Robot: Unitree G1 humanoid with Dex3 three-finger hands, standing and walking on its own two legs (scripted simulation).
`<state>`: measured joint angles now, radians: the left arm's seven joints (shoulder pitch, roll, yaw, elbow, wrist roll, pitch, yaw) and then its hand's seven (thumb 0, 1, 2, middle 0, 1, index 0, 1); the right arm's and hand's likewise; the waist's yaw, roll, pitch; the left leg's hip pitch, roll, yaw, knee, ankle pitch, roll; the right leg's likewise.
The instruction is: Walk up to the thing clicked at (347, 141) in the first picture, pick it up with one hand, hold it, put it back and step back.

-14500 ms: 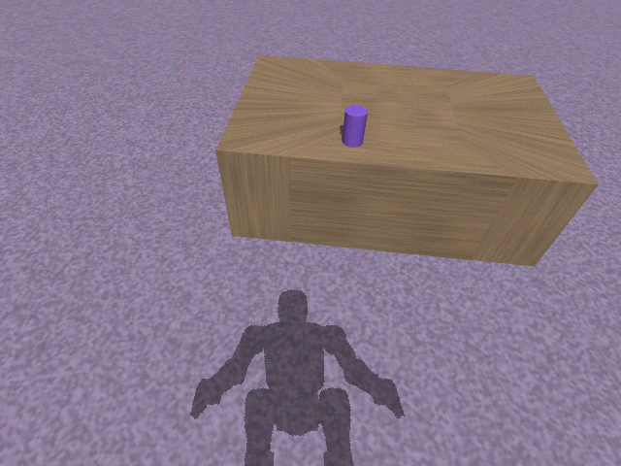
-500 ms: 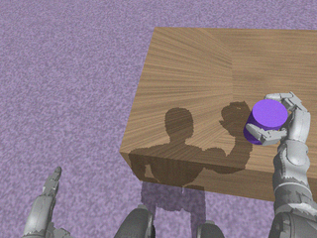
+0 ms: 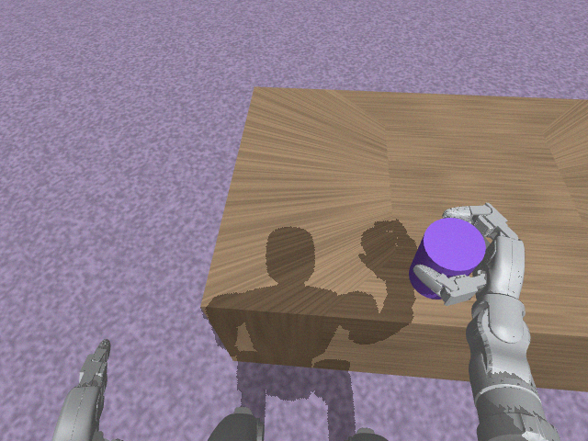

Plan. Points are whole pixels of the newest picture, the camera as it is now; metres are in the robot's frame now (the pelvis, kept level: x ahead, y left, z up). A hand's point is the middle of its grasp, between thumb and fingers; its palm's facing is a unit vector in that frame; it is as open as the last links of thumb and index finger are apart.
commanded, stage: lift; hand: right
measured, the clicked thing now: (442, 261) +0.38 -0.18 +0.00
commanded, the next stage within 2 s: hold in 0.40 s
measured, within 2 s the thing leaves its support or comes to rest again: neither
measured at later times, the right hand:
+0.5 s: hand (455, 252) +0.36 -0.18 +0.06, palm faces +0.22 +0.98 +0.01, open 10.6 cm
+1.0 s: hand (462, 261) +0.34 -0.18 +0.08, palm faces +0.21 +0.98 +0.00, open 10.6 cm
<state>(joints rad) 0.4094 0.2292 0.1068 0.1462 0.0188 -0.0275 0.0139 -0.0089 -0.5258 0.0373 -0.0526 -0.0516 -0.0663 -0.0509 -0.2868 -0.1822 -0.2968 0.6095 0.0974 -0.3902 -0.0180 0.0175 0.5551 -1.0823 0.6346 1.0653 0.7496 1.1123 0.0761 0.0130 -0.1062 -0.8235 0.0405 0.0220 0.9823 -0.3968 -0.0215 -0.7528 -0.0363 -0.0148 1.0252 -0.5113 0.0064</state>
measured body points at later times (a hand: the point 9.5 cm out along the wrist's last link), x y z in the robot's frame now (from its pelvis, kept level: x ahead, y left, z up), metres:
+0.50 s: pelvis +0.01 +0.00 +0.02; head +0.06 -0.01 +0.47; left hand +0.17 +0.26 -0.02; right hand +0.34 -0.23 +0.06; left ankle +0.05 +0.13 -0.67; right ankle -0.01 -0.12 -0.67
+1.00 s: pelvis +0.01 +0.00 +0.03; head +0.04 -0.01 +0.48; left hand +0.17 +0.26 -0.02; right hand +0.32 -0.23 +0.08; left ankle +0.05 +0.13 -0.67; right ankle -0.01 -0.12 -0.67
